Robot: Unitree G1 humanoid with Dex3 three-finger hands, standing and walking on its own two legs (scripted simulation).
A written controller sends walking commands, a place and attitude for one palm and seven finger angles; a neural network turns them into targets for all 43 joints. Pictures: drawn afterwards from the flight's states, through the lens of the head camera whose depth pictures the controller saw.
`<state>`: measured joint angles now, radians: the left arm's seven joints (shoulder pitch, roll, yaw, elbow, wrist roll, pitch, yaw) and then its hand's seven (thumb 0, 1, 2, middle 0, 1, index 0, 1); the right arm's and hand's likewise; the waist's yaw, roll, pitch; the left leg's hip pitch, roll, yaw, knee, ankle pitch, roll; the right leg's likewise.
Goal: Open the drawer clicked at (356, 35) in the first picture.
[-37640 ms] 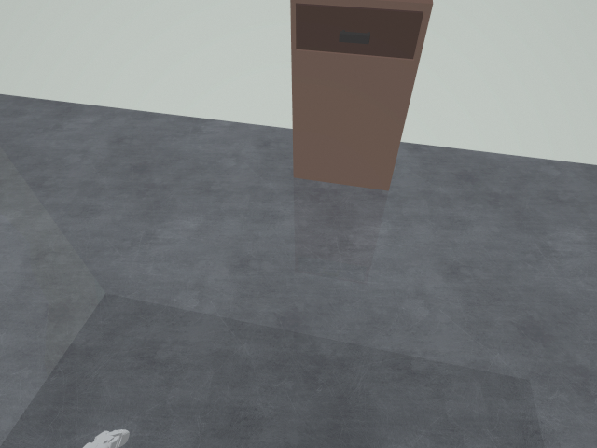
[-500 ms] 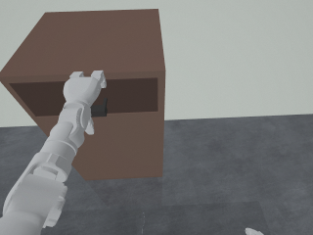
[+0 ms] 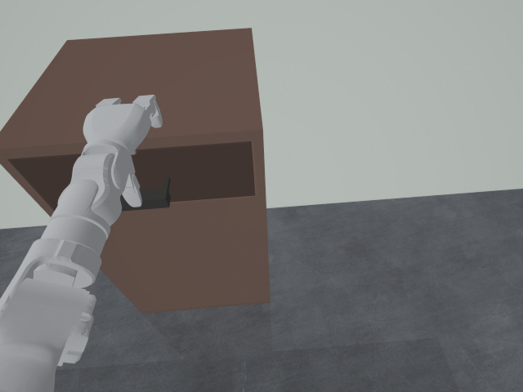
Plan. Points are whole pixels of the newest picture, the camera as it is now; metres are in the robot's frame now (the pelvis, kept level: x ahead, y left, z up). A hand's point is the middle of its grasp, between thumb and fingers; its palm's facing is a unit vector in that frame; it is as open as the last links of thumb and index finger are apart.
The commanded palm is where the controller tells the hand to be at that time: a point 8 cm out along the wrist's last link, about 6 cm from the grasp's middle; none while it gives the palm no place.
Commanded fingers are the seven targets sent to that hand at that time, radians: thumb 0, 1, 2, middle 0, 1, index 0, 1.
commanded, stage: lift the hand off the handle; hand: left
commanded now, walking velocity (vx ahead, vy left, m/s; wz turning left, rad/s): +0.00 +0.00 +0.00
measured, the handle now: (142, 191) +0.50 +0.26 -0.01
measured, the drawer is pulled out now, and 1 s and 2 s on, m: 0.00 0.00 0.00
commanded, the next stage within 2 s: draw the hand back to the body in 0.02 s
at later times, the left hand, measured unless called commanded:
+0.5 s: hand (98, 204) +0.36 +0.24 +0.12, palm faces +0.05 -0.04 -1.00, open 13.9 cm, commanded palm +0.33 +0.24 +0.19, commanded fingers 0.00 -0.50 0.30 -0.30 -1.20 -0.30 -1.20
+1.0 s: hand (76, 242) +0.26 +0.21 +0.18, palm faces +0.29 -0.92 -0.26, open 13.0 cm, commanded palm +0.21 +0.26 +0.19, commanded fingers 0.00 0.03 0.52 -0.26 -0.86 -0.26 -0.86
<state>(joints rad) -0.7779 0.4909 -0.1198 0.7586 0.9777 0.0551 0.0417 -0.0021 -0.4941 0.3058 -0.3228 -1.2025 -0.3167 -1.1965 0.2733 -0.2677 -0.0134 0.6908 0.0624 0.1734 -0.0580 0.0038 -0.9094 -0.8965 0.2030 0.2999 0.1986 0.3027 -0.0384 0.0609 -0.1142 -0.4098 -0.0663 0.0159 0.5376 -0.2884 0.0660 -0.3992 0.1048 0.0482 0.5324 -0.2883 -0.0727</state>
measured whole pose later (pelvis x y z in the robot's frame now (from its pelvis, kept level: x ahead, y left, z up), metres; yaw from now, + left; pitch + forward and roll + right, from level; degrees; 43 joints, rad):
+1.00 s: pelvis -0.01 -0.01 +0.01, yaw +1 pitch -3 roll +0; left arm 0.09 0.32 0.20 -0.18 -0.07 -0.06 0.06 -0.01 -0.28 0.40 -0.31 -1.06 -0.30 -1.06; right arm 0.18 -0.19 0.08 0.59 0.02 0.00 -0.06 0.01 -0.91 -0.90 0.21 0.30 0.20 0.30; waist 0.03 0.03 0.01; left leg -0.10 -0.06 -0.01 0.40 -0.24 0.05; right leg -0.07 0.11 0.04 0.35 -0.22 -0.08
